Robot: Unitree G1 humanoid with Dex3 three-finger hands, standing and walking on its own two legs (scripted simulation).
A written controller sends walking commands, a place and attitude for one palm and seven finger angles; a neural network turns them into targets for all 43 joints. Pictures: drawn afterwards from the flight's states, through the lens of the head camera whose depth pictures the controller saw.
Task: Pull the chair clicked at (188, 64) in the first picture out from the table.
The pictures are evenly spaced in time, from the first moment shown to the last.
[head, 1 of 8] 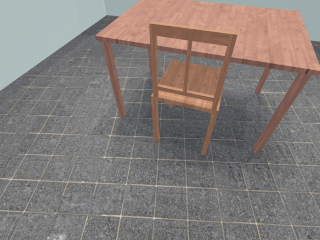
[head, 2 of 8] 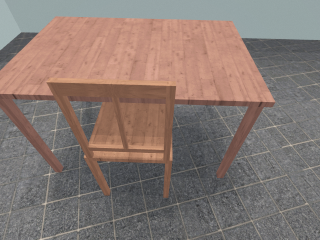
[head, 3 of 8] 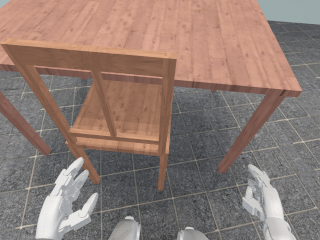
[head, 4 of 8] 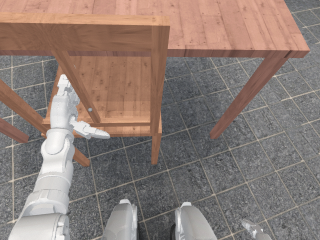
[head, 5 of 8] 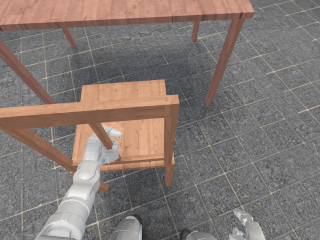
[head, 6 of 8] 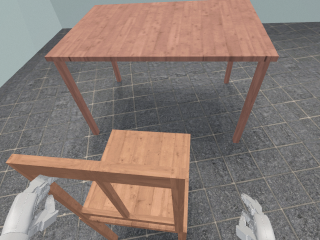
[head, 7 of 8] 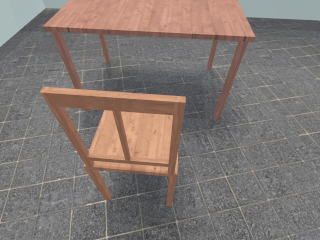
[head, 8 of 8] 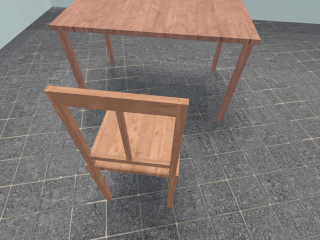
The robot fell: no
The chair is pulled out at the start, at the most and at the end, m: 0.00 0.59 0.58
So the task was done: yes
